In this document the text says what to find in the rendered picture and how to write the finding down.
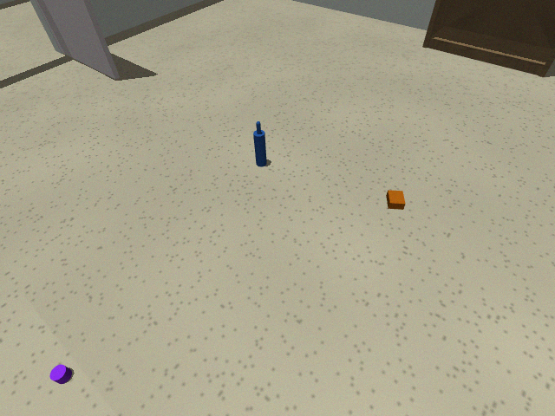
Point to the bookshelf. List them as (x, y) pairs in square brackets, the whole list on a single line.
[(516, 34)]

